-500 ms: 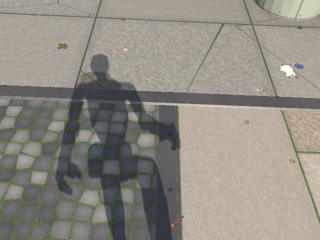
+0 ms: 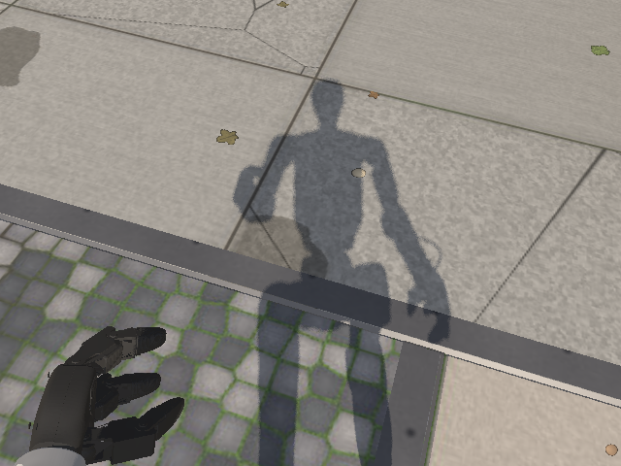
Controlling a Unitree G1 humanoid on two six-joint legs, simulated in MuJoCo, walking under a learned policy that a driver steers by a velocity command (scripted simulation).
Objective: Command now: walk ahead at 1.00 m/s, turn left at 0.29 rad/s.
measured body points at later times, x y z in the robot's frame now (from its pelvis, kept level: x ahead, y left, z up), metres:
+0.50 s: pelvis +0.38 -0.05 +0.00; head +0.42 -0.05 +0.44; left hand +0.47 +0.23 -0.13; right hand +0.61 -0.32 -0.03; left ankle +0.54 +0.02 -0.72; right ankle +0.23 -0.15 -0.66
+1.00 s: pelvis +0.49 -0.15 +0.01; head +0.49 -0.19 +0.46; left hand +0.78 -0.02 -0.06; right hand +0.41 -0.47 -0.09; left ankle +0.57 -0.02 -0.65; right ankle +0.41 -0.20 -0.72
